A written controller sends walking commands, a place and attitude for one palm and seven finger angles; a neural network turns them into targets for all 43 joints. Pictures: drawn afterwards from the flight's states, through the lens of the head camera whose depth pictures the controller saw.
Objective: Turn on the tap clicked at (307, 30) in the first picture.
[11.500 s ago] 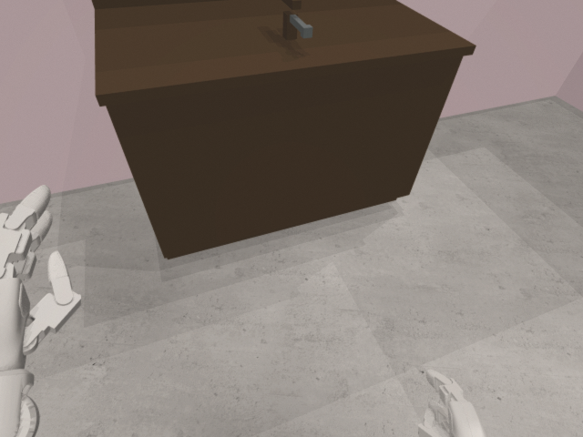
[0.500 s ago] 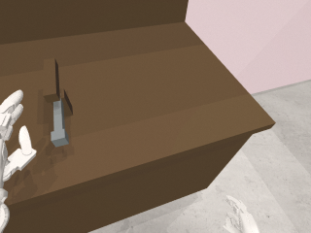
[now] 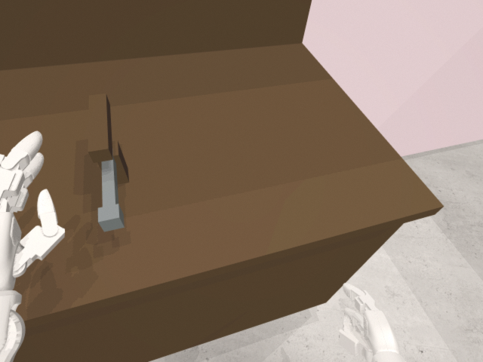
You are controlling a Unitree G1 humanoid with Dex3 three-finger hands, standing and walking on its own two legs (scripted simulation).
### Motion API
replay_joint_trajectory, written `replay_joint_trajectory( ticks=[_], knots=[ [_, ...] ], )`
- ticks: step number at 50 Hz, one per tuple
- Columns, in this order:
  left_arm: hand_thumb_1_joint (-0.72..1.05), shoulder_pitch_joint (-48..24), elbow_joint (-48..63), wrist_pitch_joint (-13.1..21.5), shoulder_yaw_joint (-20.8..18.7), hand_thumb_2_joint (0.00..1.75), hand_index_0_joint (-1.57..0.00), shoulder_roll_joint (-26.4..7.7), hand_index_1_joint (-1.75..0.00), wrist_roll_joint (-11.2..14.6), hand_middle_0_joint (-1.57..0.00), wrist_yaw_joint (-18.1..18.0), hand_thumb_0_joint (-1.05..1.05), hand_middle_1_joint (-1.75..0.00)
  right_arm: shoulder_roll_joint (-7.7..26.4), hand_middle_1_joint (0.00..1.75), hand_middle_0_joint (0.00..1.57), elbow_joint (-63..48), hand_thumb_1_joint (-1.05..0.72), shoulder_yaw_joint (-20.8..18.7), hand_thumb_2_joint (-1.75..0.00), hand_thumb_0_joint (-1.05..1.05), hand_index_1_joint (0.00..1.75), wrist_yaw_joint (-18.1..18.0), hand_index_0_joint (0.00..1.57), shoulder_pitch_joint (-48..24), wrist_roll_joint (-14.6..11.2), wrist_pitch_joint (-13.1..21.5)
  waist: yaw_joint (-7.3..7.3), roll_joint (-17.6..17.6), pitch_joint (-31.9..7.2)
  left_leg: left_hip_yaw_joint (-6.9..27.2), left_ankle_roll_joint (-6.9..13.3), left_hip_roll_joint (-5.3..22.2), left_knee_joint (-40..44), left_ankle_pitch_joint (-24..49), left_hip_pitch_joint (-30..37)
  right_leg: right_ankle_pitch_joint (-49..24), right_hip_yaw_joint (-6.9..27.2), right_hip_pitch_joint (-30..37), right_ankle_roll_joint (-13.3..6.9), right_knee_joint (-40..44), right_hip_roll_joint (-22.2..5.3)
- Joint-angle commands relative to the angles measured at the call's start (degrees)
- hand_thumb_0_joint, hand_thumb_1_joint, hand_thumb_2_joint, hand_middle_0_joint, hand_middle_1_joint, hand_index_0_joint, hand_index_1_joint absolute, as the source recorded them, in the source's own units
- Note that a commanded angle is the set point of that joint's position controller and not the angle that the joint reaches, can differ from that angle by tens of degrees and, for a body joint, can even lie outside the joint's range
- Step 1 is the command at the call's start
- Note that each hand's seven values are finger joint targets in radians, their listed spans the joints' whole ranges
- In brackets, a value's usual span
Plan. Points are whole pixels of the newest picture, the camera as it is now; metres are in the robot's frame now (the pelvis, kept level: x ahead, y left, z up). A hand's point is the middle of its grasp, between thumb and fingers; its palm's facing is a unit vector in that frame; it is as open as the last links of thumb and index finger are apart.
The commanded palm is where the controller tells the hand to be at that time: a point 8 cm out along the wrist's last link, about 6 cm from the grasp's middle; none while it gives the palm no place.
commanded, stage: look again from close up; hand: left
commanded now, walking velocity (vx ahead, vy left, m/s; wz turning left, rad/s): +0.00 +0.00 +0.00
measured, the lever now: (111, 217) +0.28 +0.23 +0.10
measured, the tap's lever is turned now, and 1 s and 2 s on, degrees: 0 0 0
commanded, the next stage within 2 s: shuffle to correct the standing spot in 0.30 s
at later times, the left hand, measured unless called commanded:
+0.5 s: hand (75, 238) +0.22 +0.23 +0.15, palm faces +0.35 -0.86 -0.38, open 7.4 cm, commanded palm +0.16 +0.26 +0.17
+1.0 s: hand (115, 269) +0.18 +0.17 +0.16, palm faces +0.30 -0.86 -0.41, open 7.4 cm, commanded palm +0.13 +0.21 +0.17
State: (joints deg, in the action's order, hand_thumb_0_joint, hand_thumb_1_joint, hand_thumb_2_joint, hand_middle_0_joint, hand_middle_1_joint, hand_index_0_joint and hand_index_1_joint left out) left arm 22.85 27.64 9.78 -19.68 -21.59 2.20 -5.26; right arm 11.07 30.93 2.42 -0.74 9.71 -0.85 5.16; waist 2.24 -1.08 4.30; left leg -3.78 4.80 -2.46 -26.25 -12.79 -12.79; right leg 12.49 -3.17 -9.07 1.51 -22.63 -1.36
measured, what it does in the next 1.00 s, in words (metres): shifts its weight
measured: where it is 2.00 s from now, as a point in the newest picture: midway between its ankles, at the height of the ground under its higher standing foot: outside the picture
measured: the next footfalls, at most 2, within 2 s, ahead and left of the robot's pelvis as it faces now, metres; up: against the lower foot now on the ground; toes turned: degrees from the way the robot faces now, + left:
none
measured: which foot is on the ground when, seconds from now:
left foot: down 0.00-1.00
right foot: down 0.00-1.00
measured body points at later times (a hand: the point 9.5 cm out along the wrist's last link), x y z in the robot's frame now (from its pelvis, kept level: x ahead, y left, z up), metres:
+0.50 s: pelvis -0.01 -0.02 +0.00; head +0.01 +0.00 +0.45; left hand +0.19 +0.27 +0.18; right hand +0.17 -0.24 -0.07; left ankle +0.02 +0.05 -0.74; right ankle +0.00 -0.14 -0.74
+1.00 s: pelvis -0.04 -0.06 -0.01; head +0.01 -0.06 +0.44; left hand +0.16 +0.21 +0.18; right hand +0.14 -0.29 -0.08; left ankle +0.01 +0.05 -0.74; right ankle +0.00 -0.14 -0.74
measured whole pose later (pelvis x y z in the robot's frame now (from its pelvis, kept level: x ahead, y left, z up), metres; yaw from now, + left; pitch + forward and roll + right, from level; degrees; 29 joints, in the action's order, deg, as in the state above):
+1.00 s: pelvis -0.04 -0.06 -0.01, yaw -2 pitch +1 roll -2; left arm 26.8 31.5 9.2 -20.8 -22.6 5.2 -4.8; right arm 11.8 30.8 0.5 -2.4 10.9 -1.3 6.2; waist 2.0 0.6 4.9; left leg -2.1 0.1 3.2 -32.8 -16.1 -21.0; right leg 10.2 -3.9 -16.5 -4.2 -25.7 4.5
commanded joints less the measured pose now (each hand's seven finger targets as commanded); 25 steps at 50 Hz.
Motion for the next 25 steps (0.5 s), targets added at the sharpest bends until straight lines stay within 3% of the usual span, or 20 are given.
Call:
replay_joint_trajectory(
  ticks=[1, 5, 6, 10, 11, 12, 15, 16, 20, 21, 25],
  knots=[
    [0.9, -3.5, 9.8, 3.8, -5.1, 0.9, -0.2, -7.7, -0.3, 0.3, -0.2, -1.2, 0.0, -0.3, 7.6, 0.3, 0.2, -8.2, -0.9, -3.3, -0.9, 0.0, 0.3, -1.1, 0.2, -3.8, -0.3, 2.5, -0.98, 4.7, -10.7, 8.0, -5.5, 8.3, 5.8, 10.6, 4.2, -9.0, 2.2, 1.6, -3.2, 2.4, -2.0],
    [0.9, -3.2, 10.5, 3.7, -6.6, 0.9, -0.2, -9.6, -0.3, 0.0, -0.2, -1.6, 0.0, -0.3, 7.5, 0.3, 0.2, -8.3, -0.9, -3.4, -0.9, 0.0, 0.3, -1.5, 0.2, -4.9, -0.7, 2.8, -0.9, 5.3, -9.9, 8.2, -5.0, 8.1, 7.0, 5.2, 3.4, -7.2, 3.2, 1.5, -3.3, 3.0, -2.3],
    [0.9, -3.6, 9.9, 4.0, -4.8, 0.9, -0.2, -7.8, -0.3, 0.2, -0.2, -1.2, 0.0, -0.3, 7.7, 0.3, 0.2, -8.0, -0.9, -3.2, -0.9, 0.0, 0.3, -1.5, 0.2, -4.1, -0.3, 2.7, -0.9, 5.2, -9.9, 8.3, -4.6, 8.1, 7.2, 4.0, 2.6, -6.7, 2.8, 1.6, -3.3, 3.4, -2.3],
    [0.9, -2.8, 10.9, 4.0, -7.2, 0.9, -0.2, -10.4, -0.3, -0.2, -0.2, -1.7, 0.0, -0.3, 7.5, 0.3, 0.2, -8.1, -0.9, -3.4, -0.9, 0.0, 0.3, -1.7, 0.2, -4.8, -0.7, 3.1, -0.78, 5.6, -10.2, 8.6, -4.8, 8.1, 7.9, 3.1, 2.8, -6.0, 3.1, 2.0, -3.2, 3.0, -2.2],
    [0.9, -2.7, 9.8, 4.2, -5.0, 0.9, -0.2, -8.1, -0.3, 0.2, -0.2, -1.3, 0.0, -0.3, 7.6, 0.3, 0.2, -8.0, -0.9, -3.3, -0.9, 0.0, 0.3, -1.7, 0.2, -4.1, -0.3, 2.9, -0.84, 5.0, -10.0, 8.8, -4.3, 8.0, 8.2, 2.1, 2.0, -5.7, 3.0, 2.0, -3.2, 3.5, -2.2],
    [0.9, -3.6, 11.3, 4.3, -6.2, 0.9, -0.2, -9.7, -0.3, 0.2, -0.2, -1.4, 0.0, -0.3, 7.5, 0.3, 0.2, -8.3, -0.9, -3.7, -0.9, 0.0, 0.3, -1.8, 0.2, -4.1, -0.5, 3.1, -0.97, 5.0, -10.2, 8.8, -4.2, 8.3, 7.8, 2.3, 2.2, -6.4, 3.4, 2.6, -3.2, 3.6, -2.6],
    [0.9, -1.9, 9.9, 4.0, -7.1, 0.9, -0.2, -10.2, -0.3, 0.1, -0.2, -1.6, 0.0, -0.3, 7.6, 0.3, 0.2, -7.9, -0.9, -3.5, -0.9, 0.0, 0.3, -1.8, 0.2, -4.4, -0.7, 3.2, -0.88, 4.9, -10.0, 8.4, -4.3, 7.8, 7.2, 3.6, 2.9, -6.7, 3.8, 1.6, -3.4, 3.7, -2.7],
    [0.9, -1.7, 8.5, 4.1, -5.3, 0.9, -0.2, -8.2, -0.3, 0.4, -0.2, -1.3, 0.0, -0.3, 7.7, 0.3, 0.2, -7.7, -0.9, -3.4, -0.9, 0.0, 0.3, -1.8, 0.2, -3.8, -0.3, 3.0, -0.94, 3.9, -9.7, 8.4, -3.8, 7.9, 7.2, 2.6, 2.5, -6.2, 3.7, 1.2, -3.3, 4.4, -2.7],
    [0.9, -2.5, 9.2, 3.8, -6.5, 0.9, -0.2, -9.7, -0.3, 0.1, -0.2, -1.6, 0.0, -0.3, 7.6, 0.3, 0.2, -7.6, -0.9, -3.5, -0.9, 0.0, 0.3, -1.9, 0.2, -4.4, -0.8, 3.3, -0.93, 5.0, -9.6, 8.2, -3.9, 7.9, 7.1, 3.0, 3.3, -6.4, 4.3, 0.7, -3.4, 4.0, -2.7],
    [0.9, -3.0, 8.6, 4.0, -4.9, 0.9, -0.2, -8.2, -0.3, 0.4, -0.2, -1.3, 0.0, -0.3, 7.6, 0.3, 0.2, -7.5, -0.9, -3.3, -0.9, 0.0, 0.3, -2.0, 0.2, -3.7, -0.3, 3.2, -1.05, 4.1, -9.4, 8.7, -4.0, 8.1, 7.9, 2.8, 3.1, -6.0, 3.8, 0.4, -3.3, 4.3, -2.3],
    [0.9, -3.9, 10.4, 3.5, -6.8, 0.9, -0.2, -10.2, -0.3, 0.5, -0.2, -1.5, 0.0, -0.3, 7.1, 0.3, 0.2, -8.0, -0.9, -3.5, -0.9, 0.0, 0.3, -2.1, 0.2, -4.5, -0.8, 3.3, -0.92, 4.8, -10.0, 8.5, -5.1, 9.3, 7.9, 9.1, 5.9, -8.3, 3.6, 0.2, -2.9, 3.0, -1.4]
  ],
)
